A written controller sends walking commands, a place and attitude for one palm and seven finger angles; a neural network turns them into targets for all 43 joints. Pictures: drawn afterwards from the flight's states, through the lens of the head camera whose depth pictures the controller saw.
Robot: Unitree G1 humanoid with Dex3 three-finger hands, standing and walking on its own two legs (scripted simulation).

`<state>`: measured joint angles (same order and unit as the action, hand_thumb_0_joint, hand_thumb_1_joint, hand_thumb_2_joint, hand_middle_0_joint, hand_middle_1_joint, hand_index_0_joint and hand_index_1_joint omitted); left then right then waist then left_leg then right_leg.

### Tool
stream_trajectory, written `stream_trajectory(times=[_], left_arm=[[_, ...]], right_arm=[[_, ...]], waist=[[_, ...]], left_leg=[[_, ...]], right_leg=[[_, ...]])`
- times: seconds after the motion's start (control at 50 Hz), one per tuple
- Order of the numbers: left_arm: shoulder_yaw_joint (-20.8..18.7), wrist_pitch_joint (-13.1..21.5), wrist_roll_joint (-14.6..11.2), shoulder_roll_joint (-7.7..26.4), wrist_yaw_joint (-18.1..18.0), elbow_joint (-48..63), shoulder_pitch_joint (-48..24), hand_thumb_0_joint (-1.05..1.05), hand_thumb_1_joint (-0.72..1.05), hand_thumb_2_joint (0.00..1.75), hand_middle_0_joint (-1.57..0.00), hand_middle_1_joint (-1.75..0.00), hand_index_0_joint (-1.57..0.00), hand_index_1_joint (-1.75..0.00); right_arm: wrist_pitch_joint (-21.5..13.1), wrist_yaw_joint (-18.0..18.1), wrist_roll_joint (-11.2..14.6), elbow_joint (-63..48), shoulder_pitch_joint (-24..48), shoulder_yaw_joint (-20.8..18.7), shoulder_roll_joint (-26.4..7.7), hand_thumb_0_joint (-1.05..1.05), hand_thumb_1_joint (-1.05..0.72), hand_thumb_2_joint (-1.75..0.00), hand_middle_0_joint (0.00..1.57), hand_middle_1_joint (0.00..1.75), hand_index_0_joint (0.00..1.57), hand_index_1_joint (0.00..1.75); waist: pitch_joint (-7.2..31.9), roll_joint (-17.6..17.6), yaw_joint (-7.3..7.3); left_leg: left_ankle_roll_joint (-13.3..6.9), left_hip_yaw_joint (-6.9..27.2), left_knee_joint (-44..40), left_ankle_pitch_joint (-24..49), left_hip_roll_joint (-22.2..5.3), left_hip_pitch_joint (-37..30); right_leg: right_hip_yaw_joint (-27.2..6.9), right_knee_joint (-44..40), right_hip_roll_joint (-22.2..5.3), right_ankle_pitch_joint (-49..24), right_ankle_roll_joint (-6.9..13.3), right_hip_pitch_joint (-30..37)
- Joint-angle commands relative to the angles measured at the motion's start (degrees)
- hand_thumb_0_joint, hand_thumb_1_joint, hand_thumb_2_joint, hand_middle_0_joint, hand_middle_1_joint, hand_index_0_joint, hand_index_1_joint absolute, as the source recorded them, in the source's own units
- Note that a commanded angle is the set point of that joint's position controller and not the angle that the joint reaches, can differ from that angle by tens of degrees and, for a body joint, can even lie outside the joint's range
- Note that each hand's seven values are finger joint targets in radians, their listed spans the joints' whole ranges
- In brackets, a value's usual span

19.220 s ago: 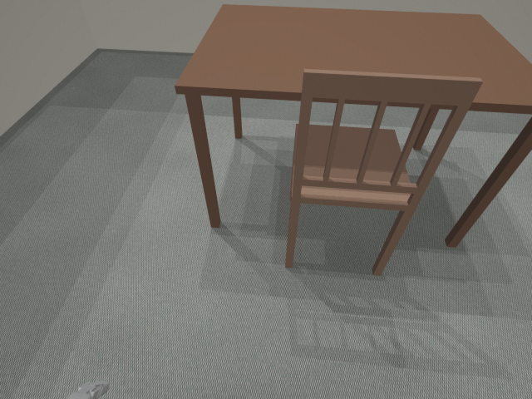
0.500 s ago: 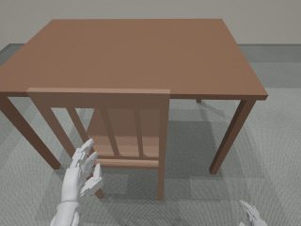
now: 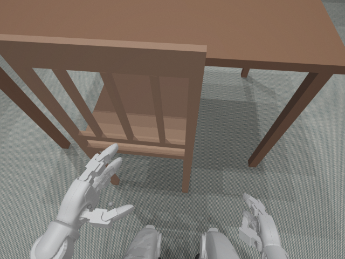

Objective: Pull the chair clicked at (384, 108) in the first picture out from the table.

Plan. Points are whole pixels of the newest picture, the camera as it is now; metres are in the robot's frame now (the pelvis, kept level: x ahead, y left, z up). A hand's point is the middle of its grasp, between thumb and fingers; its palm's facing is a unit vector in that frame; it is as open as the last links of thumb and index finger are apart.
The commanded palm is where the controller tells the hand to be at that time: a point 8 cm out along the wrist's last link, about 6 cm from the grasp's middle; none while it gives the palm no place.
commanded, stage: raise the hand toward the chair's back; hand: left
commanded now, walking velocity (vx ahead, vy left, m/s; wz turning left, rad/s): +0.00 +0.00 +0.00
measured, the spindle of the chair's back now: (120, 110) +0.47 +0.17 +0.02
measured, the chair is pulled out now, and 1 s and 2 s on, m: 0.00 0.00 0.00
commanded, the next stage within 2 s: aim the fingers beside a spindle in 1.34 s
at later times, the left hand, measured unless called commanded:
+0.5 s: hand (65, 189) +0.24 +0.22 +0.08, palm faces +0.02 -1.00 -0.07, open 16.2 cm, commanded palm +0.22 +0.27 +0.07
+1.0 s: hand (69, 181) +0.26 +0.23 +0.06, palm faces -0.12 -0.99 -0.05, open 17.0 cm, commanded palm +0.24 +0.29 +0.07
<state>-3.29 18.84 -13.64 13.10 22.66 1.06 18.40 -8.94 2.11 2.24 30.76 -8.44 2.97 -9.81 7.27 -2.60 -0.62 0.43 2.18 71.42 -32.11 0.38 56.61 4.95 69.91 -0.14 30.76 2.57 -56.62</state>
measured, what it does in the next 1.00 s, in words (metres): stands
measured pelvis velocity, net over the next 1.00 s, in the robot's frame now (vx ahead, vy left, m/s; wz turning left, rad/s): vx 0.02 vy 0.03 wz -0.01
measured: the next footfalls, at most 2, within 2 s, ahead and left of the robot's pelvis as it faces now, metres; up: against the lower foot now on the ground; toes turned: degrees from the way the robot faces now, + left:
none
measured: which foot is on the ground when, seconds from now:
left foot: down 0.00-1.00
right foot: down 0.00-1.00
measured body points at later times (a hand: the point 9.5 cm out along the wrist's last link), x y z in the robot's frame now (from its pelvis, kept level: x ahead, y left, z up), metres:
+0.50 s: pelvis +0.01 +0.02 +0.02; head +0.08 +0.03 +0.47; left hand +0.23 +0.27 +0.09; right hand +0.21 -0.22 -0.05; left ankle +0.02 +0.12 -0.63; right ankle +0.03 -0.09 -0.63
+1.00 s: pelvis +0.02 +0.03 +0.03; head +0.10 +0.04 +0.47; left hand +0.26 +0.28 +0.06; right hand +0.18 -0.22 -0.05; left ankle +0.02 +0.12 -0.63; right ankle +0.03 -0.09 -0.63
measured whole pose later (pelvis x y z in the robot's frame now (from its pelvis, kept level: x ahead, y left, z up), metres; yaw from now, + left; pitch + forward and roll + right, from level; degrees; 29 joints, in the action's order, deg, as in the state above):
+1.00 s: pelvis +0.02 +0.03 +0.03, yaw -1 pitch +16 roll -3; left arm -12.0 17.1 -16.2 17.5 20.5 -5.3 16.5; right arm -10.6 2.8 2.1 30.6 -14.1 1.0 -14.8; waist 7.9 -2.0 1.9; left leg -2.3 1.4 63.8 -30.4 0.9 49.8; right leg 4.0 59.7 -0.3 27.5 -0.2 -48.5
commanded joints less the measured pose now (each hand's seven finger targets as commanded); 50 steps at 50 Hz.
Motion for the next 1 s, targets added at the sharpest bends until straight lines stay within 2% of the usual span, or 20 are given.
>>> stream_trajectory(times=[0.0,0.04,0.08,0.14,0.16,0.18,0.26,0.32,0.36,0.44,0.48,0.52,0.56,0.6,0.66,0.7,0.76,0.86,0.92,0.98], left_arm=[[-16.62,-2.47,-5.73,8.61,-8.20,17.16,9.85,0.00,-0.01,0.51,-0.11,-0.16,-0.11,-0.16],[-16.19,2.32,-5.80,6.56,-12.59,19.44,10.24,0.00,-0.06,0.49,-0.10,-0.15,-0.10,-0.15],[-13.63,6.69,-3.08,6.44,-13.64,19.66,9.57,0.00,-0.10,0.47,-0.10,-0.14,-0.10,-0.14],[-5.49,13.36,-0.64,2.70,-11.02,13.37,5.68,0.00,-0.17,0.44,-0.09,-0.13,-0.09,-0.13],[-2.31,13.75,-0.31,0.50,-9.15,10.42,5.30,0.00,-0.20,0.43,-0.09,-0.13,-0.09,-0.13],[-1.44,13.67,-0.47,0.60,-7.19,7.87,5.83,0.00,-0.22,0.42,-0.09,-0.12,-0.09,-0.12],[-8.92,9.83,-1.88,9.95,-3.14,7.74,5.61,0.00,-0.31,0.38,-0.08,-0.11,-0.08,-0.11],[-14.94,9.00,-3.86,12.67,-5.44,17.20,4.32,0.00,-0.38,0.35,-0.07,-0.10,-0.07,-0.10],[-16.85,9.46,-4.47,12.50,-8.90,20.12,5.50,0.00,-0.43,0.33,-0.07,-0.09,-0.07,-0.09],[-10.64,9.60,-3.30,5.78,-11.15,12.80,3.98,0.00,-0.50,0.30,-0.06,-0.08,-0.06,-0.08],[-6.66,7.78,-1.40,3.90,-9.03,5.65,3.47,0.00,-0.50,0.30,-0.06,-0.08,-0.06,-0.08],[-4.90,5.62,-0.57,5.02,-5.92,3.27,1.61,0.00,-0.50,0.30,-0.06,-0.08,-0.06,-0.08],[-6.15,3.89,-0.52,7.88,-3.67,3.63,-1.12,0.00,-0.50,0.30,-0.06,-0.08,-0.06,-0.08],[-10.43,3.74,-1.92,11.73,-2.83,9.23,-4.22,0.00,-0.50,0.30,-0.06,-0.08,-0.06,-0.08],[-17.42,5.92,-3.86,16.19,-5.22,16.18,-5.17,0.00,-0.50,0.30,-0.06,-0.08,-0.06,-0.08],[-16.57,7.76,-4.71,13.14,-6.92,16.63,-4.23,0.00,-0.50,0.30,-0.06,-0.08,-0.06,-0.08],[-14.91,8.31,-3.77,10.86,-7.69,9.73,-3.59,0.00,-0.50,0.30,-0.06,-0.08,-0.06,-0.08],[-9.92,2.51,-2.99,8.49,-2.13,-0.55,-1.87,0.00,-0.50,0.30,-0.06,-0.08,-0.06,-0.08],[-13.08,1.46,-4.14,12.18,-1.02,6.13,-3.61,0.00,-0.50,0.30,-0.06,-0.08,-0.06,-0.08],[-17.37,4.50,-5.18,14.94,-4.04,13.42,-4.16,0.00,-0.50,0.30,-0.06,-0.08,-0.06,-0.08]], right_arm=[[-1.98,2.10,0.87,-12.71,3.08,-6.39,-7.82,0.00,-0.90,-0.90,0.20,0.30,0.20,0.30],[-2.96,1.84,0.32,-10.42,1.04,-6.63,-6.67,0.00,-0.90,-0.90,0.20,0.30,0.20,0.30],[-3.87,1.57,-0.27,-8.64,-0.21,-6.93,-6.92,0.00,-0.90,-0.90,0.20,0.30,0.20,0.30],[-5.62,0.56,-1.03,-5.86,-0.67,-6.83,-8.74,0.00,-0.90,-0.90,0.20,0.30,0.20,0.30],[-6.02,0.58,-0.80,-5.75,-0.58,-6.76,-9.30,0.00,-0.90,-0.90,0.20,0.30,0.20,0.30],[-6.40,0.70,-0.48,-5.81,-1.21,-6.92,-10.18,0.00,-0.90,-0.90,0.20,0.30,0.20,0.30],[-7.01,1.84,0.57,-7.72,-1.69,-7.45,-12.38,0.00,-0.90,-0.90,0.20,0.30,0.20,0.30],[-6.61,2.26,0.33,-9.32,-1.40,-7.39,-10.97,0.00,-0.90,-0.90,0.20,0.30,0.20,0.30],[-6.17,2.18,0.10,-8.79,-1.34,-7.29,-9.97,0.00,-0.90,-0.90,0.20,0.30,0.20,0.30],[-5.38,1.22,-0.48,-7.77,-1.14,-6.49,-10.19,0.00,-0.90,-0.90,0.20,0.30,0.20,0.30],[-4.64,0.95,-0.32,-7.79,-1.64,-6.16,-11.23,0.00,-0.90,-0.90,0.20,0.30,0.20,0.30],[-4.30,1.07,0.08,-9.23,-2.09,-5.86,-12.45,0.00,-0.90,-0.90,0.20,0.30,0.20,0.30],[-4.28,1.44,0.50,-10.22,-2.27,-5.61,-13.10,0.00,-0.90,-0.90,0.20,0.30,0.20,0.30],[-4.48,1.91,0.44,-11.11,-2.61,-5.60,-13.06,0.00,-0.90,-0.90,0.20,0.30,0.20,0.30],[-5.02,2.31,-0.23,-10.49,-2.68,-5.36,-12.05,0.00,-0.90,-0.90,0.20,0.30,0.20,0.30],[-5.28,2.03,-0.41,-9.41,-2.73,-5.10,-10.88,0.00,-0.90,-0.90,0.20,0.30,0.20,0.30],[-5.22,1.53,-0.61,-7.60,-2.77,-5.21,-11.47,0.00,-0.90,-0.90,0.20,0.30,0.20,0.30],[-4.62,1.31,0.43,-8.49,-3.30,-5.55,-13.38,0.00,-0.90,-0.90,0.20,0.30,0.20,0.30],[-5.10,1.62,0.59,-9.79,-3.56,-6.03,-13.77,0.00,-0.90,-0.90,0.20,0.30,0.20,0.30],[-5.64,1.50,-0.20,-9.46,-3.93,-5.99,-12.50,0.00,-0.90,-0.90,0.20,0.30,0.20,0.30]], waist=[[21.57,6.27,-3.40],[20.06,6.27,-2.88],[18.27,3.85,-1.55],[10.74,0.40,3.28],[7.67,1.90,4.67],[7.45,1.80,4.89],[13.74,1.33,2.24],[20.93,-2.19,-0.74],[21.63,-4.11,-1.66],[12.00,-2.27,1.75],[7.72,1.10,3.66],[6.59,1.23,3.86],[7.55,1.10,3.66],[13.62,0.01,2.52],[18.68,-2.45,0.32],[17.62,-4.50,0.35],[13.97,-2.67,1.77],[10.45,-0.07,3.07],[16.23,-0.24,1.77],[19.73,-2.08,0.53]], left_leg=[[-1.66,-1.39,-11.42,16.90,0.95,-6.66],[-1.32,-0.84,-12.32,19.85,0.21,-8.32],[-1.52,-0.97,-12.77,21.54,-0.18,-9.14],[-1.66,-0.20,-10.77,17.86,-0.39,-9.07],[-1.95,0.13,-10.45,15.77,-0.42,-7.77],[-1.89,0.23,-10.46,12.82,-0.36,-7.07],[-2.24,0.00,-12.21,11.52,-0.06,-8.21],[-2.10,-0.20,-14.79,18.16,0.02,-13.86],[-1.48,0.18,-15.56,22.75,-0.17,-16.83],[-0.86,1.22,-15.47,19.22,-0.61,-14.92],[-1.16,1.47,-15.46,14.53,-0.75,-12.09],[-1.31,1.72,-16.34,10.71,-0.63,-11.01],[-1.63,1.70,-16.96,9.30,-0.42,-11.55],[-1.73,1.69,-17.33,12.38,-0.28,-15.03],[-1.05,1.89,-17.48,20.39,-0.56,-18.97],[-0.25,2.31,-17.81,23.45,-0.79,-20.83],[-0.21,2.59,-17.04,22.21,-1.04,-18.27],[-0.82,2.05,-18.30,17.07,-0.75,-15.25],[-0.96,1.84,-18.75,21.74,-0.71,-18.10],[-0.37,1.94,-18.58,28.33,-0.89,-21.11]], right_leg=[[-8.09,-16.34,-1.85,-17.60,-2.25,29.19],[-6.25,-14.83,-1.19,-24.24,-2.08,27.72],[-4.72,-13.67,-0.59,-24.23,-1.50,23.86],[-2.95,-12.47,-0.18,-16.19,-1.54,12.14],[-3.03,-13.08,-0.14,-13.21,-1.50,9.51],[-3.29,-13.75,-0.22,-9.42,-1.46,8.51],[-5.35,-16.18,-0.71,-6.13,-1.19,13.79],[-3.31,-14.60,-0.48,-13.59,-1.00,19.43],[-1.87,-13.65,0.21,-17.10,-0.66,19.65],[-0.27,-13.94,0.53,-13.27,-1.07,12.72],[-0.18,-14.78,0.65,-9.78,-1.28,10.03],[-0.62,-15.75,0.52,-7.07,-1.17,9.67],[-1.21,-16.68,0.50,-6.02,-1.06,10.93],[-1.52,-17.02,0.40,-8.52,-1.00,14.24],[-1.03,-15.71,0.64,-13.74,-0.75,17.37],[-0.29,-15.25,0.76,-14.52,-0.65,16.13],[0.20,-14.94,0.85,-13.25,-0.87,13.50],[-0.27,-17.35,0.73,-11.35,-1.07,13.72],[-0.61,-17.49,0.45,-15.59,-1.18,18.08],[-0.46,-16.65,0.64,-19.08,-1.09,19.68]])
